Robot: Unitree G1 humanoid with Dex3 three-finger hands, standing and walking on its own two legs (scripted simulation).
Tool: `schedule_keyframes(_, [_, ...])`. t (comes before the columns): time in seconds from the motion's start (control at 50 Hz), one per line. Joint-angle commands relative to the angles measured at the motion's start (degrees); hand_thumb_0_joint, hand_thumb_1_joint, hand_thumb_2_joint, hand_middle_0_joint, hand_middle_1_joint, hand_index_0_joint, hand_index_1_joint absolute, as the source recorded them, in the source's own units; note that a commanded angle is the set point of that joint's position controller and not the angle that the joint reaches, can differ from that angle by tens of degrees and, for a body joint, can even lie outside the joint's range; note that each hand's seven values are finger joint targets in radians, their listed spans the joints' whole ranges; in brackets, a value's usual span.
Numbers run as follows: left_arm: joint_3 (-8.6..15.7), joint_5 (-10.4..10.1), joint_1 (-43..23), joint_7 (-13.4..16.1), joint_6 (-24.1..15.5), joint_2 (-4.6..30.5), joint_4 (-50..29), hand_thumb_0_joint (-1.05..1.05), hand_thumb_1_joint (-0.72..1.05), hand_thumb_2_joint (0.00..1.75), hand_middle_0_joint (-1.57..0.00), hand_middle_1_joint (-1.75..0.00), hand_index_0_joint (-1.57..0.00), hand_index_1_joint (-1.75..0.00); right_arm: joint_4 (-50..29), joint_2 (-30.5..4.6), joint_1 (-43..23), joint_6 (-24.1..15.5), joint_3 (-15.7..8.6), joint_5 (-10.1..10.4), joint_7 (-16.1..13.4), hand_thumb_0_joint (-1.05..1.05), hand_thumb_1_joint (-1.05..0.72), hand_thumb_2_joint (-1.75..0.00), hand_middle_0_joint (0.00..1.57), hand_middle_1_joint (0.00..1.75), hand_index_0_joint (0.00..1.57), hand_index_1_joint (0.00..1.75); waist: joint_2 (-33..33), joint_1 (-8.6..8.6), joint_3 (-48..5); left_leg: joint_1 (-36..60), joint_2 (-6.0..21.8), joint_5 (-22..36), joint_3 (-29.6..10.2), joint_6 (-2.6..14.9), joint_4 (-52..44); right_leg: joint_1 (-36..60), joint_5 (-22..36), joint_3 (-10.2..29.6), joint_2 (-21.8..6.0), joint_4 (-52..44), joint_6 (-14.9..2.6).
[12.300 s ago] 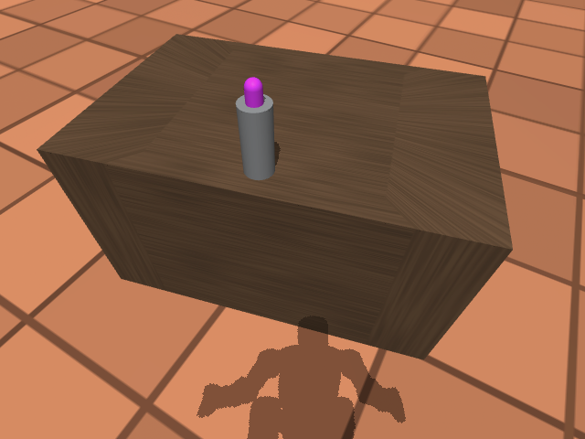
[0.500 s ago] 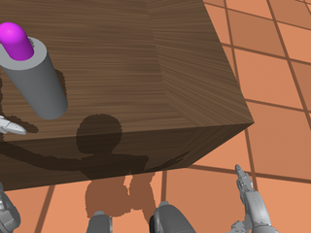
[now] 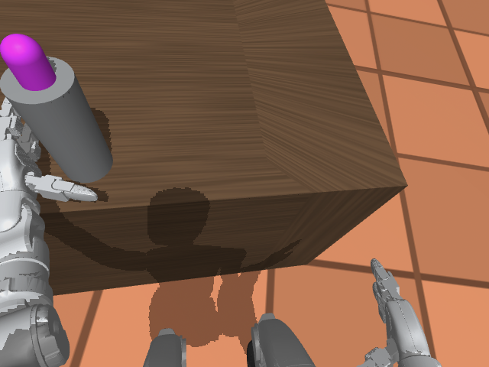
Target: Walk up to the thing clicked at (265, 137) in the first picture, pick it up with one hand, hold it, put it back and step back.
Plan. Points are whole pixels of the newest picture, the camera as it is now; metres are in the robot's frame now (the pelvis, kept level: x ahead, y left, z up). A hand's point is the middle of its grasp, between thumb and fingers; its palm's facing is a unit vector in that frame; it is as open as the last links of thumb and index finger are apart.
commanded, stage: rest palm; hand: left
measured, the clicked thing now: (60, 116) +0.48 +0.23 +0.09
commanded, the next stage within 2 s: close in 0.06 s
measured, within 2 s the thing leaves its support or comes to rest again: leaves its support in 1.62 s
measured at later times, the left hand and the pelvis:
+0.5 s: hand (67, 133) +0.49 +0.23 +0.04, palm faces +0.20 -0.98 +0.01, open 16.1 cm; pelvis +0.00 +0.00 -0.01, yaw +0 degrees
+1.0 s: hand (68, 136) +0.49 +0.23 +0.04, palm faces +0.20 -0.98 +0.00, open 11.1 cm; pelvis +0.00 +0.01 +0.00, yaw -1 degrees
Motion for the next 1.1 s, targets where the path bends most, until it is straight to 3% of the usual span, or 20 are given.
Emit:
schedule_keyframes(0.0, [1.7,-0.3,-28.4,1.1,-5.6,17.5,-15.3,0.0,-0.47,0.01,-0.06,-0.01,-0.07,0.0,-9.9,-8.8,4.8,-3.1,-6.1,0.1,-1.6,0.0,0.56,-0.04,0.05,0.05,0.05,0.05,9.9,-1.91,-29.0,16.9,-1.5,17.3,2.3,1.64,-7.1,14.5,15.4,-0.8,1.1,-6.4,-2.73])
schedule_keyframes(0.04, [0.0,0.9,-25.9,2.0,-4.8,15.2,-9.8,0.0,-0.6,0.03,-0.09,0.0,-0.08,-0.01,-11.4,-9.2,2.5,-2.9,-6.4,0.1,-1.5,0.0,0.55,-0.05,0.05,0.05,0.05,0.05,10.2,-1.74,-26.8,15.3,-1.6,16.0,2.6,1.69,-7.3,13.7,14.4,-0.6,1.0,-6.6,-2.91])
schedule_keyframes(0.06, [0.9,1.8,-28.3,2.8,-5.3,17.6,-13.1,0.0,-0.61,0.02,-0.09,0.0,-0.08,0.0,-7.9,-8.4,2.7,-2.4,-6.2,-0.2,-1.4,0.0,0.55,-0.05,0.05,0.05,0.05,0.05,12.2,-0.53,-25.5,14.1,-1.6,14.7,2.6,1.46,-7.5,12.8,12.9,-0.6,0.9,-6.4,-3.1])
schedule_keyframes(0.1, [0.3,2.4,-26.8,3.7,-5.0,15.2,-9.6,0.0,-0.61,0.01,-0.09,0.0,-0.09,0.0,-9.0,-8.1,0.5,-2.2,-5.8,-0.5,-1.1,0.0,0.55,-0.05,0.05,0.05,0.05,0.05,12.7,-0.22,-24.7,14.2,-1.4,13.0,2.1,1.1,-8.1,10.8,10.2,-1.2,1.2,-6.4,-3.45])
schedule_keyframes(0.16, [0.8,2.0,-25.3,4.7,-4.6,14.2,-7.2,0.0,-0.56,0.0,-0.16,-0.02,-0.17,-0.01,-11.4,-8.1,-0.1,-2.0,-6.1,-0.2,-0.9,0.0,0.55,-0.04,0.05,0.05,0.05,0.05,10.1,-0.93,-26.4,12.0,-1.3,11.4,2.3,1.55,-8.0,13.9,10.2,-1.0,1.2,-6.7,-3.14])
schedule_keyframes(0.22, [1.6,2.8,-29.2,4.7,-4.9,18.5,-8.4,0.0,-0.54,0.01,-0.27,-0.12,-0.28,-0.11,-12.8,-7.7,0.2,-1.5,-4.9,-0.2,-1.1,0.0,0.55,-0.04,0.05,0.05,0.05,0.05,8.6,-1.49,-28.8,10.7,-1.3,12.7,2.3,1.89,-7.8,16.6,12.1,-0.8,1.4,-6.6,-2.73])
schedule_keyframes(0.32, [1.8,2.4,-28.6,4.6,-5.0,17.2,-3.7,0.0,-0.5,0.07,-0.39,-0.21,-0.4,-0.2,-11.9,-9.4,2.2,-1.3,-6.7,-0.1,-1.4,0.0,0.54,-0.04,0.05,0.05,0.05,0.05,6.6,-3.83,-27.1,10.2,-1.0,15.5,2.1,2.12,-6.7,14.5,14.9,-1.0,1.6,-5.7,-2.65])
schedule_keyframes(0.36, [2.5,2.8,-29.5,4.5,-5.2,19.2,-4.5,0.0,-0.5,0.08,-0.42,-0.24,-0.43,-0.22,-13.0,-10.3,3.0,-1.2,-7.6,0.0,-1.3,0.0,0.54,-0.04,0.05,0.05,0.05,0.05,6.8,-4.16,-28.8,11.3,-1.2,16.4,2.3,2.29,-6.4,14.8,16.1,-0.6,1.5,-5.7,-2.55])
schedule_keyframes(0.38, [1.1,2.9,-30.4,4.1,-5.1,17.5,-3.6,0.0,-0.49,0.09,-0.43,-0.24,-0.44,-0.23,-11.7,-8.5,4.0,-1.0,-5.6,-0.1,-1.0,0.0,0.54,-0.04,0.05,0.05,0.05,0.05,8.1,-4.2,-28.3,12.0,-1.2,17.9,2.4,2.08,-6.2,14.4,17.0,-0.9,1.7,-5.3,-2.65])
schedule_keyframes(0.44, [-0.9,2.8,-32.1,3.6,-4.5,14.5,-4.3,0.0,-0.45,0.14,-0.48,-0.29,-0.49,-0.28,-12.2,-8.1,3.8,-1.0,-5.6,0.0,-0.6,0.0,0.54,-0.04,0.05,0.05,0.05,0.05,9.9,-4.58,-30.1,15.9,-0.9,22.8,1.9,1.73,-5.6,12.2,19.7,-1.3,1.8,-4.9,-2.92])
schedule_keyframes(0.48, [-0.8,3.1,-34.2,3.7,-4.4,16.5,-6.5,0.0,-0.41,0.18,-0.52,-0.32,-0.53,-0.32,-10.7,-8.7,3.4,-0.9,-6.0,-0.1,-0.7,0.0,0.54,-0.04,0.05,0.05,0.05,0.05,13.3,-4.57,-30.7,17.8,-0.5,24.3,1.6,1.12,-5.6,10.6,19.4,-1.7,1.9,-4.6,-3.23])
schedule_keyframes(0.52, [-0.8,3.3,-32.7,4.3,-3.8,15.7,-3.2,0.0,-0.41,0.21,-0.54,-0.35,-0.54,-0.35,-11.1,-7.8,2.2,-0.9,-4.3,-0.1,-0.2,0.0,0.54,-0.04,0.05,0.05,0.05,0.05,11.7,-3.65,-25.9,15.1,-0.4,21.1,1.1,0.87,-6.4,8.6,15.8,-2.2,2.1,-4.7,-3.46])
schedule_keyframes(0.58, [0.7,3.9,-31.6,5.3,-3.8,17.1,-1.7,0.0,-0.39,0.26,-0.59,-0.41,-0.59,-0.4,-10.0,-10.0,2.3,-0.5,-7.1,-0.5,-0.3,0.0,0.54,-0.04,0.05,0.05,0.05,0.05,11.1,-4.21,-25.3,13.3,-0.3,18.5,1.1,1.09,-6.2,8.3,14.3,-2.2,2.1,-4.6,-3.44])
schedule_keyframes(0.62, [0.7,3.8,-33.1,5.4,-4.2,17.5,-2.7,0.0,-0.35,0.29,-0.61,-0.43,-0.61,-0.43,-10.1,-9.5,3.2,-0.3,-6.3,-0.6,-0.1,0.0,0.55,-0.04,0.05,0.05,0.05,0.05,11.9,-4.87,-26.3,13.5,-0.4,18.1,1.3,1.26,-5.9,8.3,14.3,-2.1,2.0,-4.7,-3.31])
schedule_keyframes(0.74, [-1.2,2.8,-34.9,4.6,-4.1,16.0,-9.0,0.0,-0.24,0.5,-0.86,-0.69,-0.87,-0.68,-12.2,-8.0,2.7,-0.3,-5.3,-0.2,-0.4,0.0,0.53,-0.04,0.05,0.05,0.05,0.05,13.2,-3.81,-33.7,16.6,-0.6,18.5,1.4,1.11,-7.2,13.6,15.4,-2.1,1.9,-5.0,-3.15])
schedule_keyframes(0.76, [-0.8,2.8,-34.1,4.7,-3.9,16.7,-9.2,0.0,-0.19,0.55,-0.9,-0.74,-0.91,-0.73,-12.0,-8.3,1.5,-0.2,-5.7,-0.1,-0.7,0.0,0.53,-0.04,0.05,0.05,0.05,0.05,12.9,-2.61,-33.1,16.3,-0.7,18.4,1.6,1.09,-7.3,14.0,15.2,-2.0,1.9,-5.1,-3.11])
schedule_keyframes(0.84, [-2.5,3.3,-30.0,5.6,-2.8,13.0,-6.8,0.0,-0.1,0.64,-1.02,-0.85,-1.03,-0.85,-10.7,-9.0,1.2,-0.1,-6.6,-0.3,-1.0,0.0,0.53,-0.05,0.05,0.05,0.05,0.05,11.6,-3.04,-28.5,15.5,-0.5,18.4,1.6,1.04,-7.3,11.2,14.9,-2.2,2.0,-5.5,-3.2])
schedule_keyframes(0.92, [-0.8,3.2,-25.3,6.7,-3.4,12.8,-4.3,0.0,0.03,0.73,-1.03,-0.92,-1.04,-0.92,-10.6,-9.6,1.4,-0.1,-7.4,0.0,-0.6,0.0,0.54,-0.05,0.05,0.05,0.05,0.05,8.2,-3.23,-23.4,12.2,-0.6,16.3,1.6,1.36,-7.6,10.5,13.6,-2.4,2.1,-5.7,-3.12])
schedule_keyframes(0.96, [-1.7,3.1,-24.2,5.9,-4.1,11.5,-6.4,0.0,0.08,0.86,-1.11,-1.02,-1.12,-1.02,-12.3,-6.8,1.5,-0.1,-4.3,0.1,0.0,0.0,0.54,-0.04,0.05,0.05,0.05,0.05,8.6,-2.38,-27.0,13.5,-0.8,18.2,1.8,1.45,-7.6,13.2,15.3,-2.3,2.0,-5.6,-3.01])
schedule_keyframes(1.08, [-1.1,2.3,-21.9,5.3,-3.3,12.6,-11.3,0.0,0.19,1.09,-1.31,-1.26,-1.32,-1.26,-11.3,-7.9,3.8,0.6,-5.9,0.4,-0.1,0.0,0.53,-0.05,0.05,0.05,0.05,0.05,11.6,-0.52,-28.7,16.7,-0.8,20.5,1.9,0.82,-8.6,14.8,16.5,-2.0,1.9,-5.8,-3.2])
